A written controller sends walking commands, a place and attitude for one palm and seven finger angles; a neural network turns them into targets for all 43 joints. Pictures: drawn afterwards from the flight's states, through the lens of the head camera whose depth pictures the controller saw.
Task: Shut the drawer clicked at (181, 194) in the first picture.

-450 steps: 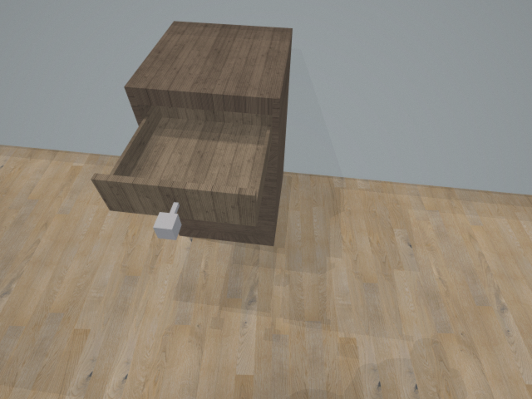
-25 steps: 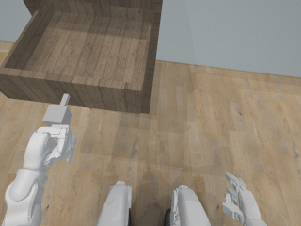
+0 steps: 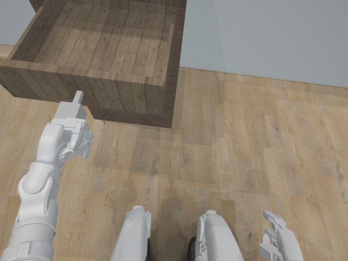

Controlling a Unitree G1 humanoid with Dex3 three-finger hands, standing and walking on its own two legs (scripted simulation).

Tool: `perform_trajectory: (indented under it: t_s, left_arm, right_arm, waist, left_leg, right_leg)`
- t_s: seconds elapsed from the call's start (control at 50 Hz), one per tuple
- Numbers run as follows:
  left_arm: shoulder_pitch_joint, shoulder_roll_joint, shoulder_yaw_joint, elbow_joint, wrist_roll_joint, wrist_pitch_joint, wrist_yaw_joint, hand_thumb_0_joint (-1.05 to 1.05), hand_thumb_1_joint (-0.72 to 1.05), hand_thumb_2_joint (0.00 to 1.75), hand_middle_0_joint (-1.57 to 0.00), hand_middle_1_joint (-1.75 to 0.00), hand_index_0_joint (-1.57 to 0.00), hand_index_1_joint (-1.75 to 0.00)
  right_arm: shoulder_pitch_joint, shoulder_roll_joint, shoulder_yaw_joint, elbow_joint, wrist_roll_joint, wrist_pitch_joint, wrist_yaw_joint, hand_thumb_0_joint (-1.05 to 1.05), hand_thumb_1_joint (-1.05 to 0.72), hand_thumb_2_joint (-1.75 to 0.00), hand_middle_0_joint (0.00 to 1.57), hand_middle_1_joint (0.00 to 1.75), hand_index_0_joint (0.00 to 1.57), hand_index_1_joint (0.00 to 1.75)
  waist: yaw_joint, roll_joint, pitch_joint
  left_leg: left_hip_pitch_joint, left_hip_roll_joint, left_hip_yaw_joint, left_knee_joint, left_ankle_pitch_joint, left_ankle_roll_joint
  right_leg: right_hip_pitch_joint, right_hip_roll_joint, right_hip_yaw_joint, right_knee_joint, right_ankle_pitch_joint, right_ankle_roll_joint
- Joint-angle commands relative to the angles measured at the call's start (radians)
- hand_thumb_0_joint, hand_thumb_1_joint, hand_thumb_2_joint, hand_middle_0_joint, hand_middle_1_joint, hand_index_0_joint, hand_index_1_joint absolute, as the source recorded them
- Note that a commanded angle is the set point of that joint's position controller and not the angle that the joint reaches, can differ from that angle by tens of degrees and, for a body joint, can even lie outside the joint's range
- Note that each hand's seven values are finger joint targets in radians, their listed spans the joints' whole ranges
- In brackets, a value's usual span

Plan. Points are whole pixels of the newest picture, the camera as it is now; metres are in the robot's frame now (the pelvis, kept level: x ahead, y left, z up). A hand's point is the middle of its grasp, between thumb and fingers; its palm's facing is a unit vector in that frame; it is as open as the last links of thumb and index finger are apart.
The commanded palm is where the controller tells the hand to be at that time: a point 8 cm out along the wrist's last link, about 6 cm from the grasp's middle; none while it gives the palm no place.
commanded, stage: push the drawer shut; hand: left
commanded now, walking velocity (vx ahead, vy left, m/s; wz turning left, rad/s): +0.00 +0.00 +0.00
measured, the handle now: (74, 107) +0.43 +0.26 +0.03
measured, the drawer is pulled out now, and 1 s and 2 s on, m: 0.27 0.14 0.02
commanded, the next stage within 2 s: none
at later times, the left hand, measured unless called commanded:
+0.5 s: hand (95, 116) +0.42 +0.21 +0.02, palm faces -0.11 -0.99 -0.05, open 3.5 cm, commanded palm +0.42 +0.26 +0.03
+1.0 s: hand (103, 93) +0.48 +0.20 +0.02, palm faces -0.10 -0.99 -0.05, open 3.5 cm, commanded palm +0.48 +0.25 +0.03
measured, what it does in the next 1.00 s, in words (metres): stands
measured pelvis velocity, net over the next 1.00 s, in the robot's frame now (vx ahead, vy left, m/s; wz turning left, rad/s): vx -0.01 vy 0.01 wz -0.04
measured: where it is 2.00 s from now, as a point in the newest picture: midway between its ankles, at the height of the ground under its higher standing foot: outside the picture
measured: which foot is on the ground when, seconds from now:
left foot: down 0.00-1.00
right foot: down 0.00-1.00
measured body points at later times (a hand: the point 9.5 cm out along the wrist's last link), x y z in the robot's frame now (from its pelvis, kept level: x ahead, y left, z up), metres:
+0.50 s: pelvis -0.01 +0.01 +0.00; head +0.13 +0.03 +0.42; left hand +0.42 +0.26 +0.03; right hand +0.10 -0.26 -0.11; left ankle +0.05 +0.11 -0.58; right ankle +0.05 -0.12 -0.58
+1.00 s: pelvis -0.01 +0.01 -0.01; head +0.16 +0.03 +0.41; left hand +0.48 +0.26 +0.03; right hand +0.06 -0.26 -0.12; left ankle +0.05 +0.11 -0.58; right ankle +0.05 -0.12 -0.58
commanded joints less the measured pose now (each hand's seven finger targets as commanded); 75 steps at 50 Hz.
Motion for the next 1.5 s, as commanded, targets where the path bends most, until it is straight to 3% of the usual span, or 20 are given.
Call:
perform_trajectory:
  t_s: [0.0,0.16,0.3,0.4,0.42,0.44,0.56,0.64,0.7,0.74,0.8,0.84,0.92,0.96,1.08,1.16,1.3,1.32,1.36,1.48]
  left_arm:
    - [-0.326,0.197,0.065,-0.154,-0.010,-0.038,0.032,0.00,0.90,0.90,-1.40,-1.60,-1.40,-1.60]
    - [-0.518,0.261,0.106,-0.019,0.006,-0.081,0.044,0.00,0.90,0.90,-1.40,-1.60,-1.40,-1.60]
    - [-0.586,0.323,0.156,0.085,0.013,-0.088,0.026,0.00,0.90,0.90,-1.40,-1.60,-1.40,-1.60]
    - [-0.623,0.323,0.151,0.117,0.026,-0.075,0.037,0.00,0.90,0.90,-1.40,-1.60,-1.40,-1.60]
    - [-0.662,0.298,0.127,0.122,0.026,-0.073,0.040,0.00,0.90,0.90,-1.40,-1.60,-1.40,-1.60]
    - [-0.661,0.322,0.152,0.136,0.027,-0.073,0.046,0.00,0.90,0.90,-1.40,-1.60,-1.40,-1.60]
    - [-0.765,0.363,0.173,0.250,0.050,-0.083,0.054,0.00,0.90,0.90,-1.40,-1.60,-1.40,-1.60]
    - [-0.823,0.387,0.178,0.270,0.066,-0.090,0.047,0.00,0.90,0.90,-1.40,-1.60,-1.40,-1.60]
    - [-0.851,0.419,0.200,0.303,0.070,-0.083,0.045,0.00,0.90,0.90,-1.40,-1.60,-1.40,-1.60]
    - [-0.866,0.401,0.185,0.328,0.071,-0.076,0.044,0.00,0.90,0.90,-1.40,-1.60,-1.40,-1.60]
    - [-0.898,0.463,0.225,0.341,0.080,-0.079,0.047,0.00,0.90,0.90,-1.40,-1.60,-1.40,-1.60]
    - [-0.924,0.428,0.196,0.336,0.084,-0.078,0.047,0.00,0.90,0.90,-1.40,-1.60,-1.40,-1.60]
    - [-0.937,0.469,0.227,0.343,0.087,-0.079,0.048,0.00,0.90,0.90,-1.40,-1.60,-1.40,-1.60]
    - [-0.955,0.474,0.227,0.366,0.088,-0.075,0.048,0.00,0.90,0.90,-1.40,-1.60,-1.40,-1.60]
    - [-1.019,0.515,0.244,0.357,0.100,-0.087,0.054,0.00,0.90,0.90,-1.40,-1.60,-1.40,-1.60]
    - [-1.085,0.530,0.241,0.397,0.112,-0.079,0.063,0.00,0.90,0.90,-1.40,-1.60,-1.40,-1.60]
    - [-1.192,0.569,0.239,0.424,0.144,-0.081,0.081,0.00,0.90,0.90,-1.40,-1.60,-1.40,-1.60]
    - [-1.211,0.551,0.219,0.436,0.146,-0.076,0.082,0.00,0.90,0.90,-1.40,-1.60,-1.40,-1.60]
    - [-1.236,0.568,0.221,0.465,0.154,-0.067,0.086,0.00,0.90,0.90,-1.40,-1.60,-1.40,-1.60]
    - [-1.331,0.618,0.220,0.512,0.185,-0.051,0.094,0.00,0.90,0.90,-1.40,-1.60,-1.40,-1.60]
  right_arm:
    - [0.056,-0.166,-0.068,-0.108,0.002,-0.029,-0.009,0.00,-0.90,-0.90,0.20,0.30,0.20,0.30]
    - [0.076,-0.165,-0.060,-0.074,-0.005,-0.023,-0.014,0.00,-0.90,-0.90,0.20,0.30,0.20,0.30]
    - [0.100,-0.176,-0.058,-0.068,-0.011,-0.007,-0.010,0.00,-0.90,-0.90,0.20,0.30,0.20,0.30]
    - [0.121,-0.181,-0.059,-0.068,-0.012,0.009,-0.001,0.00,-0.90,-0.90,0.20,0.30,0.20,0.30]
    - [0.124,-0.179,-0.059,-0.063,-0.013,0.011,0.001,0.00,-0.90,-0.90,0.20,0.30,0.20,0.30]
    - [0.130,-0.181,-0.060,-0.060,-0.014,0.014,0.002,0.00,-0.90,-0.90,0.20,0.30,0.20,0.30]
    - [0.153,-0.184,-0.054,-0.041,-0.019,0.025,0.001,0.00,-0.90,-0.90,0.20,0.30,0.20,0.30]
    - [0.167,-0.186,-0.053,-0.040,-0.025,0.033,0.005,0.00,-0.90,-0.90,0.20,0.30,0.20,0.30]
    - [0.181,-0.192,-0.051,-0.037,-0.027,0.042,0.009,0.00,-0.90,-0.90,0.20,0.30,0.20,0.30]
    - [0.183,-0.187,-0.050,-0.037,-0.027,0.050,0.012,0.00,-0.90,-0.90,0.20,0.30,0.20,0.30]
    - [0.192,-0.193,-0.047,-0.038,-0.029,0.057,0.013,0.00,-0.90,-0.90,0.20,0.30,0.20,0.30]
    - [0.199,-0.192,-0.050,-0.035,-0.031,0.063,0.016,0.00,-0.90,-0.90,0.20,0.30,0.20,0.30]
    - [0.213,-0.193,-0.048,-0.032,-0.034,0.071,0.020,0.00,-0.90,-0.90,0.20,0.30,0.20,0.30]
    - [0.212,-0.192,-0.045,-0.030,-0.033,0.076,0.020,0.00,-0.90,-0.90,0.20,0.30,0.20,0.30]
    - [0.224,-0.193,-0.040,-0.025,-0.039,0.082,0.022,0.00,-0.90,-0.90,0.20,0.30,0.20,0.30]
    - [0.230,-0.196,-0.036,-0.012,-0.040,0.088,0.022,0.00,-0.90,-0.90,0.20,0.30,0.20,0.30]
    - [0.248,-0.206,-0.030,-0.005,-0.049,0.091,0.022,0.00,-0.90,-0.90,0.20,0.30,0.20,0.30]
    - [0.249,-0.203,-0.027,-0.002,-0.049,0.092,0.024,0.00,-0.90,-0.90,0.20,0.30,0.20,0.30]
    - [0.256,-0.209,-0.024,0.002,-0.051,0.094,0.023,0.00,-0.90,-0.90,0.20,0.30,0.20,0.30]
    - [0.276,-0.214,-0.011,0.001,-0.057,0.098,0.020,0.00,-0.90,-0.90,0.20,0.30,0.20,0.30]
  waist:
    - [-0.041,0.083,-0.404]
    - [-0.072,0.056,-0.374]
    - [-0.057,0.103,-0.422]
    - [-0.062,0.120,-0.448]
    - [-0.081,0.110,-0.438]
    - [-0.075,0.098,-0.437]
    - [-0.103,0.064,-0.414]
    - [-0.097,0.116,-0.469]
    - [-0.106,0.100,-0.478]
    - [-0.113,0.109,-0.455]
    - [-0.107,0.122,-0.483]
    - [-0.121,0.133,-0.497]
    - [-0.119,0.131,-0.521]
    - [-0.131,0.110,-0.486]
    - [-0.133,0.164,-0.522]
    - [-0.160,0.147,-0.492]
    - [-0.177,0.209,-0.528]
    - [-0.189,0.213,-0.522]
    - [-0.203,0.191,-0.505]
    - [-0.229,0.225,-0.516]
  left_leg:
    - [0.344,-0.032,-0.024,-0.235,0.154,0.019]
    - [0.263,-0.033,-0.007,-0.214,0.102,0.028]
    - [0.289,-0.031,-0.014,-0.212,0.146,0.025]
    - [0.332,-0.026,-0.028,-0.226,0.178,0.020]
    - [0.326,-0.027,-0.027,-0.223,0.164,0.022]
    - [0.308,-0.027,-0.024,-0.220,0.158,0.023]
    - [0.249,-0.027,-0.018,-0.199,0.139,0.031]
    - [0.283,-0.027,-0.024,-0.191,0.177,0.027]
    - [0.275,-0.023,-0.027,-0.180,0.204,0.031]
    - [0.268,-0.023,-0.025,-0.181,0.196,0.030]
    - [0.260,-0.021,-0.029,-0.174,0.203,0.031]
    - [0.295,-0.018,-0.035,-0.175,0.223,0.030]
    - [0.289,-0.016,-0.031,-0.164,0.249,0.032]
    - [0.253,-0.016,-0.028,-0.162,0.227,0.035]
    - [0.287,-0.016,-0.039,-0.160,0.260,0.033]
    - [0.252,-0.011,-0.038,-0.148,0.219,0.036]
    - [0.295,-0.009,-0.059,-0.150,0.220,0.032]
    - [0.288,-0.010,-0.057,-0.146,0.219,0.033]
    - [0.267,-0.008,-0.060,-0.143,0.197,0.036]
    - [0.238,-0.008,-0.068,-0.126,0.185,0.040]
  right_leg:
    - [0.187,0.042,0.054,-0.221,0.097,-0.019]
    - [0.204,0.041,0.082,-0.239,0.049,-0.012]
    - [0.193,0.045,0.074,-0.212,0.087,-0.017]
    - [0.169,0.048,0.056,-0.199,0.117,-0.018]
    - [0.161,0.047,0.058,-0.204,0.113,-0.014]
    - [0.176,0.047,0.060,-0.207,0.108,-0.013]
    - [0.171,0.048,0.070,-0.208,0.092,-0.009]
    - [0.161,0.048,0.064,-0.187,0.120,-0.014]
    - [0.162,0.050,0.061,-0.179,0.142,-0.012]
    - [0.158,0.050,0.063,-0.187,0.139,-0.011]
    - [0.160,0.053,0.063,-0.174,0.140,-0.012]
    - [0.142,0.053,0.057,-0.174,0.156,-0.012]
    - [0.166,0.056,0.062,-0.175,0.177,-0.011]
    - [0.170,0.056,0.066,-0.183,0.165,-0.008]
    - [0.154,0.060,0.058,-0.169,0.180,-0.014]
    - [0.135,0.061,0.062,-0.177,0.152,-0.008]
    - [0.078,0.063,0.048,-0.160,0.141,-0.014]
    - [0.076,0.063,0.051,-0.164,0.142,-0.013]
    - [0.065,0.065,0.050,-0.165,0.130,-0.012]
    - [0.034,0.066,0.046,-0.146,0.123,-0.013]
